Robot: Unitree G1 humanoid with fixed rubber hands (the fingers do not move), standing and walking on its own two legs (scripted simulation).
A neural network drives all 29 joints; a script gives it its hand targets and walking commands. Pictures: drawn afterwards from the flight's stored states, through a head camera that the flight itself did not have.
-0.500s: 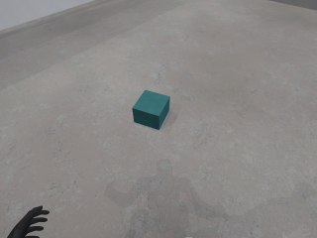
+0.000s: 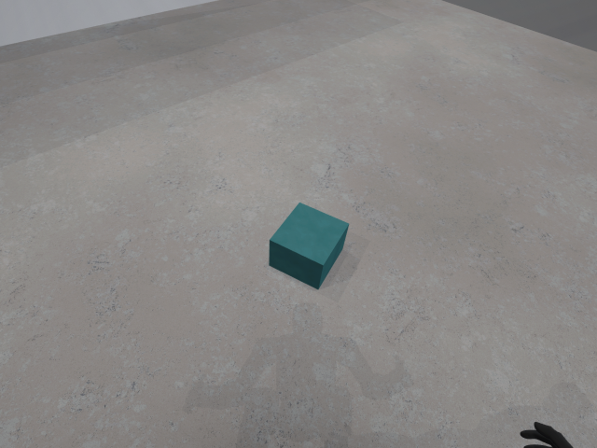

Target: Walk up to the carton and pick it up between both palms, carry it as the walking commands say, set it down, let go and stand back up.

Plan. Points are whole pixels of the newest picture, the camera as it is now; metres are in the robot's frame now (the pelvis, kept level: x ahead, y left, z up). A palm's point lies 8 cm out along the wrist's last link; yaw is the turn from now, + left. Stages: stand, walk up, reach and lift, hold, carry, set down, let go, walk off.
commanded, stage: walk up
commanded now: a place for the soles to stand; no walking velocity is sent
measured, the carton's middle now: (308, 244) +0.99 -0.08 -0.68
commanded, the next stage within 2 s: none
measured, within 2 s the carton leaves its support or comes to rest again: neither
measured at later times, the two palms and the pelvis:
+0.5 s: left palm (74, 373) +0.24 +0.32 -0.06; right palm (525, 359) +0.29 -0.36 -0.08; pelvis +0.19 -0.04 +0.00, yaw +1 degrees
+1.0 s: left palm (139, 255) +0.45 +0.29 -0.06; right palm (512, 288) +0.43 -0.40 -0.09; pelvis +0.36 -0.06 -0.01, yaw +2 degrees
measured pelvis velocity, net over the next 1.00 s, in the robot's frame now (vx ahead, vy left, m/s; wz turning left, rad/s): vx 0.36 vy -0.06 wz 0.03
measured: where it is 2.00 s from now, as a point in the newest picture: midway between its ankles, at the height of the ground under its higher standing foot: (299, 380)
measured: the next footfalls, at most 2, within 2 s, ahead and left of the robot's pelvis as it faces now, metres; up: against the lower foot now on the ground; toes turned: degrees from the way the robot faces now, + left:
right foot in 0.22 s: +0.24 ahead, -0.16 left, +0.00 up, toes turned -5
left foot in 0.56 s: +0.34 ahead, +0.10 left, +0.00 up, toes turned +6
